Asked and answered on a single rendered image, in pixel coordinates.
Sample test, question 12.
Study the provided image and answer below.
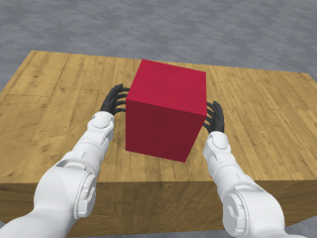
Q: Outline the robot right hand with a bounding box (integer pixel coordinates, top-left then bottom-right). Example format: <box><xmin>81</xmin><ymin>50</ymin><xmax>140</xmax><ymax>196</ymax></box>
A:
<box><xmin>202</xmin><ymin>100</ymin><xmax>225</xmax><ymax>135</ymax></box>

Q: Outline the robot right upper arm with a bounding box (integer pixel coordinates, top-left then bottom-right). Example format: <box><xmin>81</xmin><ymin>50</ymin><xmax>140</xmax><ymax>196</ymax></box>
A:
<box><xmin>222</xmin><ymin>190</ymin><xmax>307</xmax><ymax>238</ymax></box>

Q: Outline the carton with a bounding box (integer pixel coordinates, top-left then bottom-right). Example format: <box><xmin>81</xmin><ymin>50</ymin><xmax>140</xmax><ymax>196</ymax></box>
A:
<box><xmin>125</xmin><ymin>59</ymin><xmax>207</xmax><ymax>163</ymax></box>

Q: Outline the right robot forearm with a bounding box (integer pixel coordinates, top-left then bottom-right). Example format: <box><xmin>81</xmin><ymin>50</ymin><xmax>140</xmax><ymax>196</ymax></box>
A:
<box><xmin>202</xmin><ymin>131</ymin><xmax>285</xmax><ymax>227</ymax></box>

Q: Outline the pedestal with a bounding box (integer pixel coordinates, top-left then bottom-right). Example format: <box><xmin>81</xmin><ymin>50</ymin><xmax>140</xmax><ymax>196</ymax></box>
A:
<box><xmin>0</xmin><ymin>50</ymin><xmax>317</xmax><ymax>238</ymax></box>

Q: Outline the left robot forearm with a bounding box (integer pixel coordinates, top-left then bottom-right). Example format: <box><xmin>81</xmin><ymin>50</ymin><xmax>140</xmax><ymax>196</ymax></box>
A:
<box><xmin>34</xmin><ymin>111</ymin><xmax>115</xmax><ymax>207</ymax></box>

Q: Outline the robot left hand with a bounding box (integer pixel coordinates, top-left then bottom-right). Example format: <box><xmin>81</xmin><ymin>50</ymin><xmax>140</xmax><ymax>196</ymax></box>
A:
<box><xmin>100</xmin><ymin>83</ymin><xmax>130</xmax><ymax>116</ymax></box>

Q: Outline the robot left upper arm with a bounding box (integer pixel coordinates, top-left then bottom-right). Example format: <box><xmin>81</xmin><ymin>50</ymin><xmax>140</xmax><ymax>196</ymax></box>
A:
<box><xmin>0</xmin><ymin>166</ymin><xmax>97</xmax><ymax>238</ymax></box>

